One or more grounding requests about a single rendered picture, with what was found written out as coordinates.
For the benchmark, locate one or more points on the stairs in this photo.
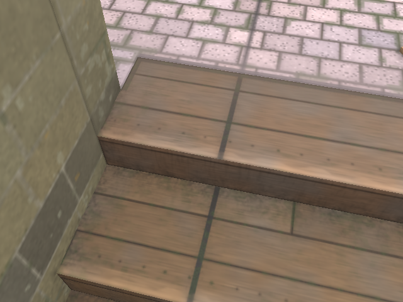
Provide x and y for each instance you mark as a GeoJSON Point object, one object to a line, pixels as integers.
{"type": "Point", "coordinates": [168, 226]}

